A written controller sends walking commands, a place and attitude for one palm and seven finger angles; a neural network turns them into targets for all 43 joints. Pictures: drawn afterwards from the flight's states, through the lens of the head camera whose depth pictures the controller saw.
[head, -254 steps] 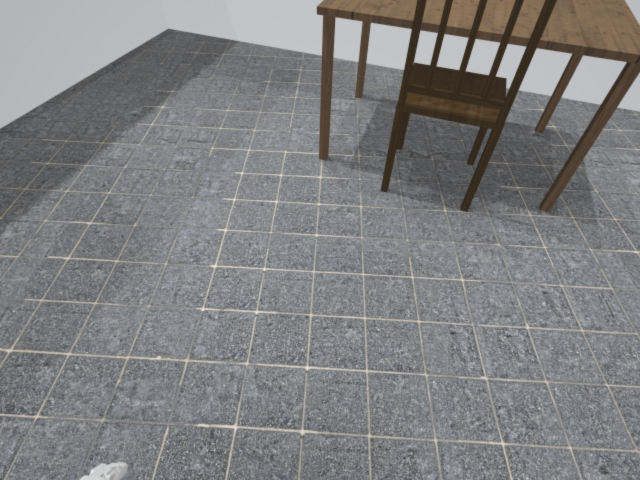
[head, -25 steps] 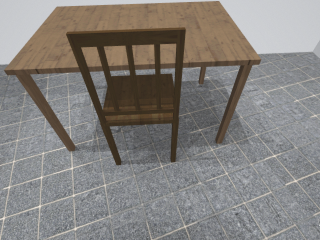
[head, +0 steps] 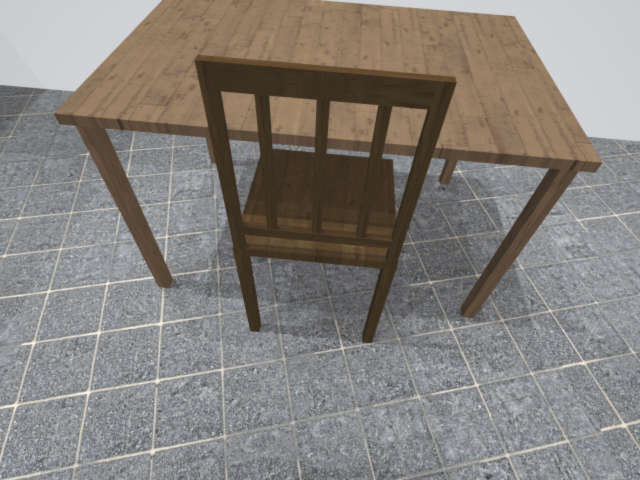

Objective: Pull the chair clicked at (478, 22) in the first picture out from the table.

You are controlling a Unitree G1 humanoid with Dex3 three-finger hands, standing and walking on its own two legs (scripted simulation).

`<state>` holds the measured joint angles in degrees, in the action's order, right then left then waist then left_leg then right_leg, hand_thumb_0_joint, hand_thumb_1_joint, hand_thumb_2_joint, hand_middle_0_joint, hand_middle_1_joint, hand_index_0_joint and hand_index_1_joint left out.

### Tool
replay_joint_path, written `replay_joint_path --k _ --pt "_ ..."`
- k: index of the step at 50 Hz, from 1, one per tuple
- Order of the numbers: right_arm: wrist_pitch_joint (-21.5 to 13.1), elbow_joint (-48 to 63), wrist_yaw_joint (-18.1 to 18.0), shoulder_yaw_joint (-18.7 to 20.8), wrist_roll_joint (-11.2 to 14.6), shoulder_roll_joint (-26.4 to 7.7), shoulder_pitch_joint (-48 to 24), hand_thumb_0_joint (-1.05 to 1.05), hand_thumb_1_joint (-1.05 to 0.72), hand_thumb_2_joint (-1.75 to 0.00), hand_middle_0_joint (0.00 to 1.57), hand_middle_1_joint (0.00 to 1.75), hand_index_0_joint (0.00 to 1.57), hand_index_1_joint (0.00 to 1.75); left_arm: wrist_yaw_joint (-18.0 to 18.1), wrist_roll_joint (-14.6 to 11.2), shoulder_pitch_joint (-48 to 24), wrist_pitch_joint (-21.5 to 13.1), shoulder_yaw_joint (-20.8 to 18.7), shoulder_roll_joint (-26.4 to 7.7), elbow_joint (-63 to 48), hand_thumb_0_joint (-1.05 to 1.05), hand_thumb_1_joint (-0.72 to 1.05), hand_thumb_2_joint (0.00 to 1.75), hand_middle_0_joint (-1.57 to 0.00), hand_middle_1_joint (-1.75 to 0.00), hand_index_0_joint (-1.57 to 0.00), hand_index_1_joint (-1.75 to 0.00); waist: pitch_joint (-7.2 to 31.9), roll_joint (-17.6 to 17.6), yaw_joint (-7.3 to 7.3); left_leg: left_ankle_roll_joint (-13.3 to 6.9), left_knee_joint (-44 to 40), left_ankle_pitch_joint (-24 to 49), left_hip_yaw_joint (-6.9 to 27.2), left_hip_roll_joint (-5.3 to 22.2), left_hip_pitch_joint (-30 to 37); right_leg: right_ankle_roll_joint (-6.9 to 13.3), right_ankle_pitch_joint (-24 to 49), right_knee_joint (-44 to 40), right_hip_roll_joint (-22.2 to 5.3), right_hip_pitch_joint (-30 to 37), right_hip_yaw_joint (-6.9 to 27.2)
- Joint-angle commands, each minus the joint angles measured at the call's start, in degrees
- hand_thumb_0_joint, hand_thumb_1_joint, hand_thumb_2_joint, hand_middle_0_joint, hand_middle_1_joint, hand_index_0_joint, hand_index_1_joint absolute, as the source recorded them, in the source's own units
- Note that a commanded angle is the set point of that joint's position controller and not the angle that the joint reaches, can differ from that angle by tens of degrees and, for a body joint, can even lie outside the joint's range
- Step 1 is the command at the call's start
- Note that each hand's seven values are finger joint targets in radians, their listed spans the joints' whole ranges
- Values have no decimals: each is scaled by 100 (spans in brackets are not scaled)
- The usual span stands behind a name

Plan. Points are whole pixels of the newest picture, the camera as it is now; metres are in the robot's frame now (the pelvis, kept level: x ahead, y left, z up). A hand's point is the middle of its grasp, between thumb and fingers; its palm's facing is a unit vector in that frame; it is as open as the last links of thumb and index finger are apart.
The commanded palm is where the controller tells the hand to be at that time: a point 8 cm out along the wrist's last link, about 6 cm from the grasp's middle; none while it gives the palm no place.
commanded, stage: take the last steps up to it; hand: left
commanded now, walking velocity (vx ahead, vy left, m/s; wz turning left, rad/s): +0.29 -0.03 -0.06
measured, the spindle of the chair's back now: (319, 175) +0.66 +0.07 -0.04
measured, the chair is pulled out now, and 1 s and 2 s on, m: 0.00 0.00 0.00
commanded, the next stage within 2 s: come to a stop and stand still in 0.38 s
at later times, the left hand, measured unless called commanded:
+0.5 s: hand (248, 407) +0.24 +0.13 -0.15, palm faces +0.00 -0.97 -0.22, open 7.3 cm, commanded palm none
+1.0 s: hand (235, 432) +0.21 +0.15 -0.17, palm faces -0.01 -0.97 -0.25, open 7.4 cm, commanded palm none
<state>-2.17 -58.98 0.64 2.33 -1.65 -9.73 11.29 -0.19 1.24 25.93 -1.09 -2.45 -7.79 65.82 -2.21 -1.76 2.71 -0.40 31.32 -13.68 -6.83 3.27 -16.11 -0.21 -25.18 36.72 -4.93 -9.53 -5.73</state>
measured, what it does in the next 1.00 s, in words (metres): walks ahead: right foot, then left foot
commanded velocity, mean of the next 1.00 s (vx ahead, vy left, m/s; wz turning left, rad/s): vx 0.01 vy -0.01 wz -0.01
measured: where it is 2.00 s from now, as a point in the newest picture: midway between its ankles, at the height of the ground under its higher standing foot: outside the picture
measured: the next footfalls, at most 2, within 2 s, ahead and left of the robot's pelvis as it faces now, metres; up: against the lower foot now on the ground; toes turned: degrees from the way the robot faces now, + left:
right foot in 0.34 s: +0.20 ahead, -0.15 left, +0.00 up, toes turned -6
left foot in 0.72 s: +0.26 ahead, +0.07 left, +0.00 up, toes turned -2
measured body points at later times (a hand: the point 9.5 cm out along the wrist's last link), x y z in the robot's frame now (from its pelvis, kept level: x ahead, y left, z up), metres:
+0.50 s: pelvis +0.15 -0.04 +0.00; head +0.18 -0.07 +0.45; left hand +0.24 +0.19 -0.13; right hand +0.14 -0.27 -0.16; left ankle +0.10 +0.10 -0.65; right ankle +0.19 -0.12 -0.73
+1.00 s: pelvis +0.19 -0.04 +0.00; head +0.22 -0.05 +0.45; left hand +0.21 +0.20 -0.15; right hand +0.27 -0.27 -0.15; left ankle +0.24 +0.08 -0.73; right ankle +0.16 -0.14 -0.73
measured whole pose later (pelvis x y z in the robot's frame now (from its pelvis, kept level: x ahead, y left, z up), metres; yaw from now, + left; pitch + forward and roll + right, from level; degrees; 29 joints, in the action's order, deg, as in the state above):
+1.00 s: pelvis +0.19 -0.04 +0.00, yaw -4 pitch -1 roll +1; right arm 1.7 -58.9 -1.5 1.5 -0.4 -8.6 6.0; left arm 2.1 1.1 13.8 1.5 -1.5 -10.3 61.8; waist -4.8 -0.1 1.8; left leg 0.0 28.8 -10.7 -4.7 1.5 -17.1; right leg 0.4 -18.8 32.0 -1.2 -12.1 -2.2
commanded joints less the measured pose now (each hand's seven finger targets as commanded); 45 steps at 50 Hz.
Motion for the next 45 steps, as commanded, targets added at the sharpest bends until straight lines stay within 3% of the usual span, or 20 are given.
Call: replay_joint_path --k 1,2,4,7,13,15,16,17,18,19,21,23,26,30,33,34,36,38,41,45 --pt "-60 -158 -212 214 24 -1034 1439 0 -90 -90 20 30 20 30 15 2 -898 -145 -95 -516 -757 0 90 90 -20 -30 -20 -30 -123 1243 -759 -1171 -2059 -1087 2531 1996 1606 231 -293 2927 -83 -2954 395" --pt "-85 -77 -210 152 22 -799 1097 0 -90 -90 20 30 20 30 -33 9 -938 -128 -110 -495 -692 0 90 90 -20 -30 -20 -30 -453 1020 -629 -1042 -2184 -875 2066 1780 1157 202 138 2893 -225 -2874 476" --pt "-175 -18 -227 93 19 -516 850 0 -90 -90 20 30 20 30 -68 41 -675 -70 -106 -348 -580 0 90 90 -20 -30 -20 -30 -428 878 -361 -880 -2152 418 1251 1423 907 88 683 2603 -263 -2506 391" --pt "-235 -42 -236 71 43 -598 855 0 -90 -90 20 30 20 30 -72 9 -702 -17 -82 -312 -619 0 90 90 -20 -30 -20 -30 -287 818 -233 -962 -2014 1801 712 1287 1024 21 827 1899 -222 -2246 283" --pt "-116 -134 -178 167 -5 -844 737 0 -90 -90 20 30 20 30 -101 2 -1156 -40 -109 -408 -874 0 90 90 -20 -30 -20 -30 -368 869 -231 -822 -1534 1303 480 1245 719 138 1132 187 81 -1224 -84" --pt "-69 -169 -163 152 11 -806 680 0 -90 -90 20 30 20 30 -79 23 -569 -92 -168 -584 -676 0 90 90 -20 -30 -20 -30 -180 536 75 -580 -676 1126 235 954 401 190 1584 -481 342 -118 -313" --pt "-88 -190 -138 123 43 -649 725 0 -90 -90 20 30 20 30 -39 44 -92 -160 -229 -880 -540 0 90 90 -20 -30 -20 -30 13 -102 304 -383 341 929 2 617 -61 277 1867 -836 123 693 112" --pt "-122 -106 -103 51 97 -286 1029 0 -90 -90 20 30 20 30 26 66 333 -229 -344 -1426 -448 0 90 90 -20 -30 -20 -30 473 -1502 365 -120 2022 -718 -345 -68 -1095 776 2363 -1423 -1235 1573 2060" --pt "-72 39 -139 47 134 -394 950 0 -90 -90 20 30 20 30 37 -50 572 -224 -356 -1694 -448 0 90 90 -20 -30 -20 -30 846 -1760 383 -115 3327 -2315 172 -281 -1297 1309 2675 -2111 -1934 1496 3150" --pt "-47 17 -152 82 117 -404 695 0 -90 -90 20 30 20 30 71 -47 80 -216 -333 -1539 -542 0 90 90 -20 -30 -20 -30 648 -1428 288 -145 3925 -1988 636 -85 -1559 1456 2447 -2239 -1866 1127 3057" --pt "0 -22 -132 89 80 -355 505 0 -90 -90 20 30 20 30 135 -60 -785 -193 -232 -1127 -796 0 90 90 -20 -30 -20 -30 188 -132 -47 -93 3970 -1112 748 256 -1510 1344 2155 -2225 -1514 260 2096" --pt "93 -139 -116 44 31 -208 795 0 -90 -90 20 30 20 30 147 -23 -1151 -241 -136 -847 -871 0 90 90 -20 -30 -20 -30 189 -169 -350 23 3410 -708 612 302 -1013 1091 2678 -2305 -1155 -395 1152" --pt "174 -244 -151 -47 59 -17 952 0 -90 -90 20 30 20 30 166 -4 -1178 -242 -61 -689 -818 0 90 90 -20 -30 -20 -30 280 -236 -423 195 2187 -622 438 183 -548 1053 3979 -2169 -932 -457 699" --pt "196 -196 -189 -140 127 -37 628 0 -90 -90 20 30 20 30 216 -32 -1110 -140 -40 -880 -682 0 90 90 -20 -30 -20 -30 558 -408 -237 280 742 -480 398 1 -168 1007 4890 -1777 -925 213 730" --pt "253 -227 -224 -105 143 -156 605 0 -90 -90 20 30 20 30 256 -66 -1237 -32 -43 -942 -630 0 90 90 -20 -30 -20 -30 357 -451 -342 254 -315 353 446 -7 465 765 4298 -1470 -815 -109 621" --pt "241 -239 -228 -89 135 -246 595 0 -90 -90 20 30 20 30 260 -84 -1197 6 -32 -888 -605 0 90 90 -20 -30 -20 -30 335 -299 -342 202 -716 1153 551 115 792 581 3800 -1282 -668 -298 623" --pt "204 -110 -245 -38 102 -588 455 0 -90 -90 20 30 20 30 292 -78 -999 110 -3 -678 -656 0 90 90 -20 -30 -20 -30 127 462 -172 -202 -901 2922 1155 870 647 199 2037 -1035 -118 -410 417" --pt "220 -37 -305 -35 106 -684 72 0 -90 -90 20 30 20 30 300 -87 -854 218 25 -651 -570 0 90 90 -20 -30 -20 -30 100 1490 -53 -599 -1362 3012 1516 1172 279 17 733 -524 146 -139 204" --pt "239 103 -347 11 102 -743 -115 0 -90 -90 20 30 20 30 256 -61 -786 264 27 -740 -537 0 90 90 -20 -30 -20 -30 282 1244 -56 -862 -1350 3215 1537 1260 562 28 42 63 154 -415 385" --pt "298 169 -326 125 89 -892 -143 0 -90 -90 20 30 20 30 267 -40 -631 270 18 -660 -549 0 90 90 -20 -30 -20 -30 696 995 -127 -869 -985 3444 1359 1220 992 -33 192 -24 217 -526 425"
